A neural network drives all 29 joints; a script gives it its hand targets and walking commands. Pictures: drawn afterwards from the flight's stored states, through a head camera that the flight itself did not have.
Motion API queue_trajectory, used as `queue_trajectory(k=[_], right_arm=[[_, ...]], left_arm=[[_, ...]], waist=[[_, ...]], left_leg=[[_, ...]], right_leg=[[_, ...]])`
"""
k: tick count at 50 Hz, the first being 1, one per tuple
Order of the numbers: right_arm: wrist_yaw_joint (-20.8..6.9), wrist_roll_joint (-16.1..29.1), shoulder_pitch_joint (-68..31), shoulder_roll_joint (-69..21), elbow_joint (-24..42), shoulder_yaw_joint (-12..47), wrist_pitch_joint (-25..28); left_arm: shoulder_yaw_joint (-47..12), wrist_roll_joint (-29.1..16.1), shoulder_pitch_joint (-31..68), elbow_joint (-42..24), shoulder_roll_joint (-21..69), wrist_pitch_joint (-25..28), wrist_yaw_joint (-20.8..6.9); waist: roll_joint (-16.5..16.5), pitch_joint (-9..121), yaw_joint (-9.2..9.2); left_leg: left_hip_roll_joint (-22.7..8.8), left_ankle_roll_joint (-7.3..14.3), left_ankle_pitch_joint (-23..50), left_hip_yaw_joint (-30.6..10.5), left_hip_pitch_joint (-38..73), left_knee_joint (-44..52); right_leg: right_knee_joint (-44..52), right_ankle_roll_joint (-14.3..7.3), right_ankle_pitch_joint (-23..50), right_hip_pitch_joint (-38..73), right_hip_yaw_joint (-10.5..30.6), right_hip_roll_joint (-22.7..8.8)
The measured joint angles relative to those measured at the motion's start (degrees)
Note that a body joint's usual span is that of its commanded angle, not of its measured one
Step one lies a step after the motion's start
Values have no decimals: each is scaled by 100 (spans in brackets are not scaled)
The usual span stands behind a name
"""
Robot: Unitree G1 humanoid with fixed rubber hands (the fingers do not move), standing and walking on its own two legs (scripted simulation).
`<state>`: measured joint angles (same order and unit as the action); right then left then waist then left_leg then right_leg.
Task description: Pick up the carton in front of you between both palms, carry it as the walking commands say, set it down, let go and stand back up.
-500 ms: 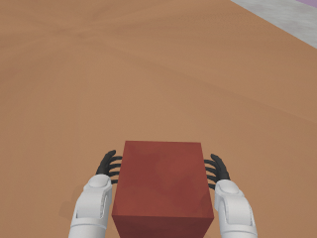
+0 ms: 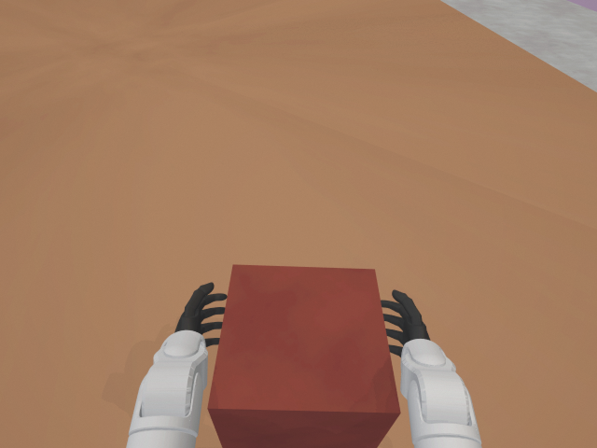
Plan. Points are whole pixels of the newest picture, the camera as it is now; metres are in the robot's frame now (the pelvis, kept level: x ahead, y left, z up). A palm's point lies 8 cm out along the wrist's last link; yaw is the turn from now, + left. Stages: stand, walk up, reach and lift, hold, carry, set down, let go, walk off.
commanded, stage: hold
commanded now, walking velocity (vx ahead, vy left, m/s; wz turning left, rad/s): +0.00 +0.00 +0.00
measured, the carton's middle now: (300, 370) +0.28 +0.01 -0.07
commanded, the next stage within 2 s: set down in 0.64 s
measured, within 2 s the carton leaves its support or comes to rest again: neither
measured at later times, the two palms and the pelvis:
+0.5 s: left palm (187, 325) +0.29 +0.16 +0.04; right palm (416, 365) +0.25 -0.13 +0.05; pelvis -0.02 +0.05 +0.01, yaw -8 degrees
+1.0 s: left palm (203, 308) +0.34 +0.16 +0.00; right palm (405, 351) +0.29 -0.14 +0.01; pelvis -0.02 +0.06 -0.01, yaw -11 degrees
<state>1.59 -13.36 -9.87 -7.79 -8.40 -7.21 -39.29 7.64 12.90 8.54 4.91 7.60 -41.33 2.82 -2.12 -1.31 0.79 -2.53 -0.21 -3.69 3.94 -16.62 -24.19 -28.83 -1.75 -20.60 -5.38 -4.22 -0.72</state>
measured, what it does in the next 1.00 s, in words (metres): shifts its weight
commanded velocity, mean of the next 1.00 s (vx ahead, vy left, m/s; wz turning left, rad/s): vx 0.00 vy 0.00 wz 0.00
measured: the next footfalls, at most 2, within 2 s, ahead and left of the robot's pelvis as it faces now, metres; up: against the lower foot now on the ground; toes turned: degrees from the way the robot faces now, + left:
none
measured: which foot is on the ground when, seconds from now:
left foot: down 0.00-1.00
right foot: down 0.00-1.00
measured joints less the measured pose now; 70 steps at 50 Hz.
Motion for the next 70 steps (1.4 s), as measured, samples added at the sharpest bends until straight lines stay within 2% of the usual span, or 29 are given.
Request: queue_trajectory(k=[4, 6, 11, 22, 35, 39, 44, 49, 54, 58, 62, 66, 70], right_arm=[[-35, 15, 7, 3, -169, -16, 151], [-44, 17, -9, 2, -237, -76, 198], [-15, 17, -102, -12, -338, -249, 187], [-152, -227, -503, -90, -889, -547, 215], [-291, -351, -657, -128, -1131, -844, 278], [-355, -491, -870, -185, -1374, -1066, 354], [-371, -896, -1411, -338, -2006, -1628, 663], [-323, -1309, -2032, -393, -2571, -2147, 1112], [-258, -1346, -2343, -331, -2736, -2239, 1758], [-125, -1002, -2436, -241, -2672, -2025, 2386], [70, -421, -2467, -116, -2529, -1628, 2837], [252, 130, -2487, -11, -2310, -1238, 2983], [308, 337, -2668, 45, -2234, -1169, 2885]], left_arm=[[-31, 28, -111, 4, -12, 85, 9], [-30, 56, -58, 99, -6, 119, 2], [16, 189, 234, 440, 33, 151, -23], [293, 385, 508, 756, 81, 89, -147], [445, 432, 706, 910, 124, 43, -272], [696, 514, 949, 1163, 187, 112, -278], [1355, 806, 1505, 1777, 344, 423, -264], [1911, 1105, 2120, 2367, 361, 910, -306], [2091, 1221, 2400, 2620, 319, 1700, -359], [2012, 1033, 2446, 2570, 237, 2440, -326], [1871, 647, 2460, 2377, 110, 2931, -294], [1709, 246, 2458, 2109, -37, 3073, -279], [1762, 119, 2625, 2002, -76, 2972, -291]], waist=[[6, -179, 15], [27, -202, -46], [-6, -189, -139], [-105, -74, -29], [-161, -14, 20], [-179, -34, 43], [-205, -70, 101], [-210, -182, 119], [-124, -248, 120], [-49, -284, 130], [-56, -100, 189], [-120, 342, 220], [-162, 779, 245]], left_leg=[[61, -117, 35, -574, 407, 312], [51, -180, -111, -691, 517, 364], [90, -238, -107, -668, 629, 402], [256, -45, -41, -517, 659, 437], [417, 124, -87, -399, 719, 411], [449, 130, -152, -398, 698, 321], [498, 114, -316, -462, 410, -19], [493, 72, -499, -563, -319, -573], [424, -28, -541, -721, -1579, -1075], [369, -121, -532, -865, -2822, -1493], [309, -215, -618, -962, -4166, -2054], [297, -304, -773, -1047, -5374, -2653], [313, -370, -943, -1084, -6243, -3205]], right_leg=[[403, -4, 205, 285, 405, 179], [489, 12, 297, 345, 541, 238], [517, 98, 376, 386, 756, 229], [582, 280, 497, 363, 1020, 79], [597, 227, 503, 367, 1349, -3], [464, 187, 431, 302, 1422, 4], [37, 183, 248, -49, 1473, 46], [-553, 240, 58, -787, 1428, 140], [-1039, 389, 30, -2014, 1299, 282], [-1507, 348, -7, -3257, 1173, 412], [-2108, 314, -110, -4615, 1098, 558], [-2751, 287, -273, -5847, 1060, 673], [-3333, 285, -455, -6726, 1037, 741]])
